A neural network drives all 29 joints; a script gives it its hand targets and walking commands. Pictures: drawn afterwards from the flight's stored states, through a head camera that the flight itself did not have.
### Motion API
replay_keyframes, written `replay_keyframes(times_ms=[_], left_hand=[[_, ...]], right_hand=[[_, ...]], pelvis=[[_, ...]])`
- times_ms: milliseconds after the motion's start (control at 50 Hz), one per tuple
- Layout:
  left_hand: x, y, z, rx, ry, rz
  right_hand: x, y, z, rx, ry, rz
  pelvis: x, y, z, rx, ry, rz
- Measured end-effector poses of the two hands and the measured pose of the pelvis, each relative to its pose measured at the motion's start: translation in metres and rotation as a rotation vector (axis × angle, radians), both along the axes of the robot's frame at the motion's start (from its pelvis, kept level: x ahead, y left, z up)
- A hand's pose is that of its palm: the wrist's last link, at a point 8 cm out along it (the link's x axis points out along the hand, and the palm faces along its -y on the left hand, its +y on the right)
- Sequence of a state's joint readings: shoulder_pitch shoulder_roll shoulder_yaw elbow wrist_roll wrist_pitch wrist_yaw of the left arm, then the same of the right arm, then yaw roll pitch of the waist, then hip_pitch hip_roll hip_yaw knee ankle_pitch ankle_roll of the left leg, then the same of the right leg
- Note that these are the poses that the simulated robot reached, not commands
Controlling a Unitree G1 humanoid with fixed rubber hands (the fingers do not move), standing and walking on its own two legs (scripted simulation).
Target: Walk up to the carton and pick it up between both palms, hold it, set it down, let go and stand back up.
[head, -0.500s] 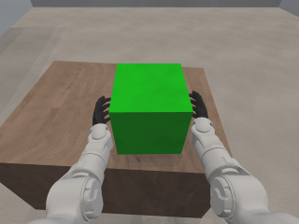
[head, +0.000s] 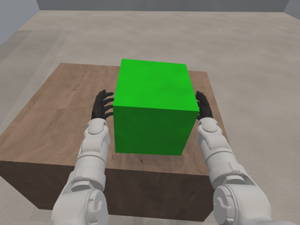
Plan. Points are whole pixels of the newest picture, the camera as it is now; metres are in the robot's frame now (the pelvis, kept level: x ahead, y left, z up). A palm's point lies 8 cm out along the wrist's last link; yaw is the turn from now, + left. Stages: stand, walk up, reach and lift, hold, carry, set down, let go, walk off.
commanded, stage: reach and lift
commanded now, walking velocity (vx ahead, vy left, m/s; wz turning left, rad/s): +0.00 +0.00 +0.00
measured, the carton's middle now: (151, 107) +0.46 -0.02 +0.07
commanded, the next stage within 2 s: hold in 1.56 s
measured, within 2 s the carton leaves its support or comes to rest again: neither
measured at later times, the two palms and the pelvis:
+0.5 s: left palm (95, 122) +0.37 +0.14 +0.11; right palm (204, 125) +0.35 -0.16 +0.11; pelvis +0.01 +0.00 +0.00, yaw +0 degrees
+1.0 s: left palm (91, 120) +0.36 +0.14 +0.13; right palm (204, 122) +0.34 -0.15 +0.12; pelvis +0.00 +0.00 +0.00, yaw +0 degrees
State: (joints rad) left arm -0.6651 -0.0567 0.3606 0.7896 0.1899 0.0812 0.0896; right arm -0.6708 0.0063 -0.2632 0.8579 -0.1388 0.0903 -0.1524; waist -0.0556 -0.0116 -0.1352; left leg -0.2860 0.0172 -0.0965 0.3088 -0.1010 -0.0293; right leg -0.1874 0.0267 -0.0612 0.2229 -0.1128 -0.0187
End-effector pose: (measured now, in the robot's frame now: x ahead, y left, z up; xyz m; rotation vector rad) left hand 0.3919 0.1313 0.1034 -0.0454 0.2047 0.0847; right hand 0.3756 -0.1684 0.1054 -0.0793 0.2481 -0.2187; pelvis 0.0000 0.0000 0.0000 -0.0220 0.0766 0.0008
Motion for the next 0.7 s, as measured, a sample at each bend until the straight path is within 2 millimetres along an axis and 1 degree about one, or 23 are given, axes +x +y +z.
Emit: replay_keyframes(times_ms=[120, 260, 480, 700], left_hand=[[-0.004, 0.004, -0.001, 0.019, 0.011, -0.021], [-0.015, 0.006, -0.006, 0.031, 0.002, -0.021], [-0.026, 0.006, 0.01, 0.07, -0.033, -0.02], [-0.036, 0.016, 0.021, 0.102, -0.034, -0.006]], right_hand=[[-0.005, 0.003, -0.004, 0.005, 0.002, -0.001], [-0.014, 0.006, -0.007, 0.005, -0.024, -0.017], [-0.027, 0.008, 0.0, 0.018, -0.065, -0.031], [-0.035, 0.019, 0.008, 0.036, -0.083, -0.032]], pelvis=[[0.004, -0.004, 0.001, 0.002, -0.037, 0.014], [0.009, -0.005, 0.002, 0.003, -0.062, 0.018], [0.008, -0.004, 0.002, 0.004, -0.107, 0.005], [0.006, -0.001, 0.002, 0.003, -0.141, 0.001]])
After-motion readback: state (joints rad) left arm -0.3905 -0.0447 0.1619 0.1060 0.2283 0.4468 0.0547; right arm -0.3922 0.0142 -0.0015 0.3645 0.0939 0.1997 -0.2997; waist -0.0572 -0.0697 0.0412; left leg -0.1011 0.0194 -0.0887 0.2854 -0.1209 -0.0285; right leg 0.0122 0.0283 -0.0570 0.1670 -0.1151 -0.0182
